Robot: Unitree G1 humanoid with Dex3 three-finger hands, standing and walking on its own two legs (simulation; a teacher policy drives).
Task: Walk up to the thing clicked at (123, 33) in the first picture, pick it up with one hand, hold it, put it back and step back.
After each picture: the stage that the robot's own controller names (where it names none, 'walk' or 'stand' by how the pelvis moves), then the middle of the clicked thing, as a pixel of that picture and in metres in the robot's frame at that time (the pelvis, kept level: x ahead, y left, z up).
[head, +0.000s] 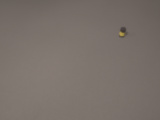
stand; (122, 32) +1.50 -0.43 -0.72
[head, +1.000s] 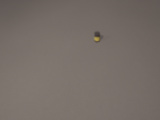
walk; (97, 36) +1.44 -0.01 -0.69
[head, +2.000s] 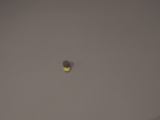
walk; (66, 66) +0.96 +0.27 -0.71
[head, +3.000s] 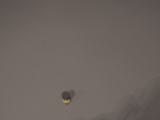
walk; (66, 97) +0.61 +0.23 -0.71
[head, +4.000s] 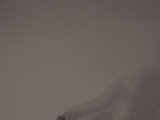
stand; out of the picture +0.43 +0.22 -0.71
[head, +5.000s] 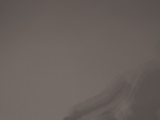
stand; out of the picture +0.41 +0.22 -0.72
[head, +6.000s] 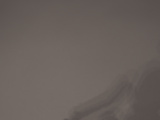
stand; out of the picture +0.39 +0.23 -0.73
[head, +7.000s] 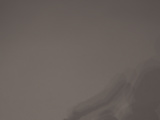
stand; out of the picture +0.38 +0.23 -0.73
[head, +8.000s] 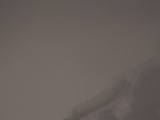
go down; out of the picture +0.39 +0.23 -0.73
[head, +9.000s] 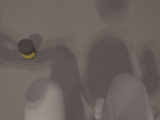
go down; (27, 49) +0.48 +0.23 -0.33
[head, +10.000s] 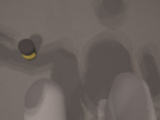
approach; (28, 50) +0.48 +0.23 -0.31
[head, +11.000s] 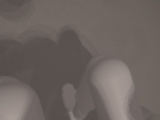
close in; out of the picture +0.47 +0.28 -0.23
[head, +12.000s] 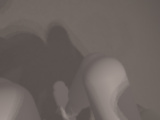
close; out of the picture +0.46 +0.29 -0.23
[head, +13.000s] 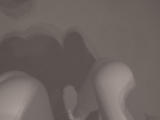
lift; out of the picture +0.42 +0.27 -0.22
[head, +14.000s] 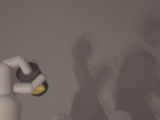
lift; (33, 80) +0.34 +0.19 -0.01
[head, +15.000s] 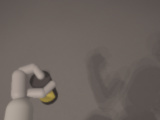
hold; (45, 88) +0.32 +0.16 +0.00
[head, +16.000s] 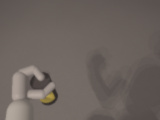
hold; (45, 89) +0.32 +0.17 -0.01
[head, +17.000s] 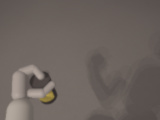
crouch; (44, 88) +0.33 +0.17 -0.01
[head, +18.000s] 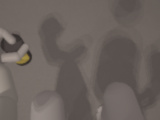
crouch; (18, 51) +0.45 +0.22 -0.10
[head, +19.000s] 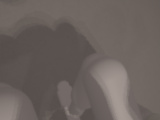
lower; out of the picture +0.45 +0.29 -0.23
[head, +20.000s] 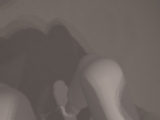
lower; out of the picture +0.45 +0.29 -0.24
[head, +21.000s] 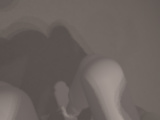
lower; out of the picture +0.45 +0.29 -0.24
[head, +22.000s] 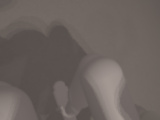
lower; out of the picture +0.45 +0.29 -0.24
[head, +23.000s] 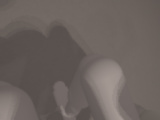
loosen; out of the picture +0.45 +0.29 -0.24
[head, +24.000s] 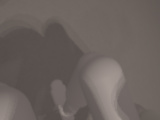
withdraw; out of the picture +0.44 +0.28 -0.24
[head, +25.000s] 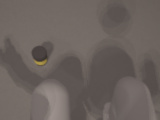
walk; (40, 56) +0.46 +0.21 -0.32
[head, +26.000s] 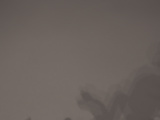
stand; out of the picture +0.38 +0.18 -0.66
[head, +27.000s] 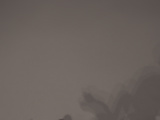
stand; out of the picture +0.40 +0.20 -0.66
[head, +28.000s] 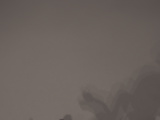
stand; out of the picture +0.40 +0.19 -0.67
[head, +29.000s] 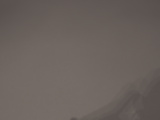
stand; out of the picture +0.41 +0.20 -0.72
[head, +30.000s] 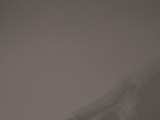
stand; out of the picture +0.38 +0.21 -0.73
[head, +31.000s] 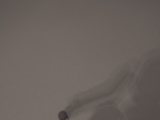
walk; (63, 117) +0.40 +0.21 -0.72
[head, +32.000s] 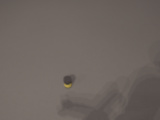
walk; (67, 82) +0.64 +0.15 -0.70
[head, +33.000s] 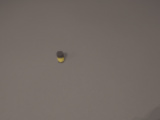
stand; (60, 57) +0.99 +0.29 -0.69
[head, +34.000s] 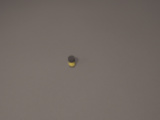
stand; (71, 61) +1.00 +0.18 -0.71
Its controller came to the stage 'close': yes
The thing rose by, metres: 0.71
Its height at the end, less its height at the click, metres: +0.00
